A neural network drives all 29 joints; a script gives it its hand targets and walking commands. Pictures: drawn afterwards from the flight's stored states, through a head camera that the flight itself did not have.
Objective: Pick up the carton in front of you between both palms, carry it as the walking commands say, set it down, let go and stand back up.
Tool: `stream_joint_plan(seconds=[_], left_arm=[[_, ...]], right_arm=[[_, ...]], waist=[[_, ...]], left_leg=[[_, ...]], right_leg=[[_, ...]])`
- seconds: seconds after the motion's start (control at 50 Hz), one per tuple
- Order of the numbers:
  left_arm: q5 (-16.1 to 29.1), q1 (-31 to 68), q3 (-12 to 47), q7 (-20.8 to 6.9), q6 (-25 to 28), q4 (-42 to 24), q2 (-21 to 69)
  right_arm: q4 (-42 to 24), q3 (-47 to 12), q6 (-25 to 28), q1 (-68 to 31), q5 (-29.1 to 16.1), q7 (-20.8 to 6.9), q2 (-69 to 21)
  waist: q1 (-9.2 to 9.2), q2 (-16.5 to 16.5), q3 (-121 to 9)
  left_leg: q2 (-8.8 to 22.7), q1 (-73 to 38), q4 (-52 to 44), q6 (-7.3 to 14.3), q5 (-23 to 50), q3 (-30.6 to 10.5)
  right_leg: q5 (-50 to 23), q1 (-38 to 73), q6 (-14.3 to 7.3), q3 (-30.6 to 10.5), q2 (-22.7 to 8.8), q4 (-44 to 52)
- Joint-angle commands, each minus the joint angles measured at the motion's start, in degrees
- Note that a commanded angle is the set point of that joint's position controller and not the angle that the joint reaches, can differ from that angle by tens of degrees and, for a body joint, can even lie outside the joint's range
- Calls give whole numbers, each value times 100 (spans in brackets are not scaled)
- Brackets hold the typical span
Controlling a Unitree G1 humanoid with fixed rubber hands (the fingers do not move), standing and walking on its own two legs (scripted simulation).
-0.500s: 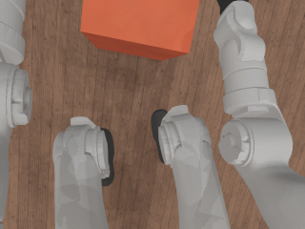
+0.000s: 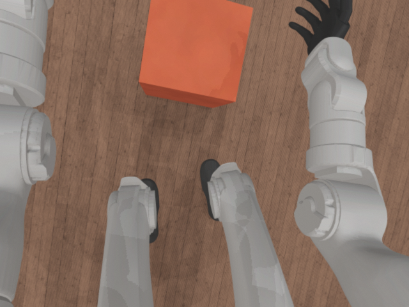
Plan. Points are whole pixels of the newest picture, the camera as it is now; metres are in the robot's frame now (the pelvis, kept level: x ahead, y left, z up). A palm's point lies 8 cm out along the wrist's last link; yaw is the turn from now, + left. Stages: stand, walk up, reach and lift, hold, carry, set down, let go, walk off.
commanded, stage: set down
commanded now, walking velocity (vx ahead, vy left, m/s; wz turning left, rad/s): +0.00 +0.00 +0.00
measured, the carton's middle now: (190, 58) +0.55 -0.06 -0.40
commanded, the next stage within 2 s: let go in 0.30 s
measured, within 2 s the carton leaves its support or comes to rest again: neither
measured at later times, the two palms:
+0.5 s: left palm out of the picture +0.58 +0.16 +0.05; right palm out of the picture +0.47 -0.22 +0.04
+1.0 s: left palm out of the picture +0.39 +0.18 +0.14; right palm out of the picture +0.32 -0.27 +0.15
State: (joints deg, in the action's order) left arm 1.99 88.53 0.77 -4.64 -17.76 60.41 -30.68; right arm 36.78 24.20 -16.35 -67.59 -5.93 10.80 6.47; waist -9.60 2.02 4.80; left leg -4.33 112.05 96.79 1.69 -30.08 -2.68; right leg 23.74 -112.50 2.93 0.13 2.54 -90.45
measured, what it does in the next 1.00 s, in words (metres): rises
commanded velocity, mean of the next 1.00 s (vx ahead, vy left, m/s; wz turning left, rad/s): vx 0.00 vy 0.00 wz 0.00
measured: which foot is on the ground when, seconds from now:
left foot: down 0.00-1.00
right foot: down 0.00-1.00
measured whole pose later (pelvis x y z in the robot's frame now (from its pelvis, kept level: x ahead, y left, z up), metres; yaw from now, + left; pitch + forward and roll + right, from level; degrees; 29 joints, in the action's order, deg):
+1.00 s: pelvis +0.08 -0.05 +0.22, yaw +4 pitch +17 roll +1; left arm -3.9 14.1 -10.9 0.6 -3.7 34.5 -11.3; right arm 23.7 2.8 -4.6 -1.4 -2.4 -4.5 9.9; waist -6.9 -2.0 0.4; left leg -1.6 38.6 40.9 -1.4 -19.0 -4.6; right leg 15.6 -41.9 -2.2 -0.9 3.1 -41.0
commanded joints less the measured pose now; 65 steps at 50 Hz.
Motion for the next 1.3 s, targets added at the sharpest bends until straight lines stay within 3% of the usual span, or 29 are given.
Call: stream_joint_plan(seconds=[0.0,0.14,0.3,0.4,0.46,0.5,0.56,0.66,0.74,0.86,0.96,1.18,1.28], left_arm=[[-108,1754,-281,-16,84,-757,-516],[-318,1118,-652,-183,316,-393,-433],[-619,689,-963,-321,515,-316,-212],[-983,-553,-1425,-103,696,-670,260],[-1109,-1594,-1668,185,868,-1246,680],[-1111,-2244,-1747,420,954,-1666,1002],[-1015,-3065,-1685,722,1040,-2333,1438],[-753,-4216,-1523,926,1214,-3007,1523],[-589,-5101,-1319,822,1321,-3182,1459],[-600,-6535,-1271,549,1475,-3149,1366],[-558,-7604,-1232,492,1579,-3131,1445],[-324,-9309,-839,367,1663,-3635,1387],[-216,-9865,-649,244,1629,-3814,1451]], right_arm=[[-763,5,69,-882,53,-90,619],[-718,0,208,-444,370,-118,236],[-830,148,289,28,780,-195,-51],[-951,-16,527,1090,1038,-503,-49],[-1041,-289,754,1982,1097,-812,24],[-1103,-451,877,2504,1138,-1036,195],[-1253,-656,1013,3028,1173,-1339,589],[-1388,-1243,1149,3920,907,-1585,864],[-1251,-1722,1172,4872,599,-1665,809],[-1679,-2050,1241,6061,313,-1567,739],[-2169,-2063,1350,6858,366,-1452,788],[-2129,-2232,1362,8086,404,-1407,993],[-1817,-2089,1373,8254,506,-1417,1149]], waist=[[-359,1342,-7123],[-250,884,-6534],[-284,874,-6111],[-37,889,-6493],[120,769,-6652],[122,606,-6523],[50,393,-6090],[161,74,-4982],[197,-50,-4025],[352,-289,-3072],[417,-330,-2495],[669,-134,-1709],[809,-36,-1390]], left_leg=[[82,-5471,-1526,-240,2684,-92],[26,-4975,-2412,-181,2760,2],[9,-5379,-3408,-212,2656,36],[37,-6568,-3876,-324,3619,-43],[57,-7174,-4172,-371,4226,-127],[65,-7355,-4436,-376,4293,-201],[99,-7503,-4860,-391,3939,-271],[51,-6998,-5478,-335,2124,27],[78,-6731,-5775,-240,1061,186],[97,-7068,-6010,-103,853,200],[132,-7861,-6314,-43,1267,74],[180,-9542,-7083,-195,3204,10],[234,-10189,-7264,-327,3953,-46]], right_leg=[[-2045,2901,130,742,142,1140],[-2695,4152,222,484,123,2009],[-2772,5191,255,358,81,2987],[-3094,5517,231,374,116,3410],[-3352,5810,151,340,131,3618],[-3333,6027,70,329,117,3769],[-3049,6351,-63,306,47,4065],[-2286,7764,-183,20,-104,4560],[-1530,8542,-145,-220,-217,4935],[-1303,9569,-52,-487,-257,5396],[-1928,10024,-40,-485,-233,5651],[-4186,11093,-53,-368,-144,6229],[-4126,10940,-105,-254,-77,6480]])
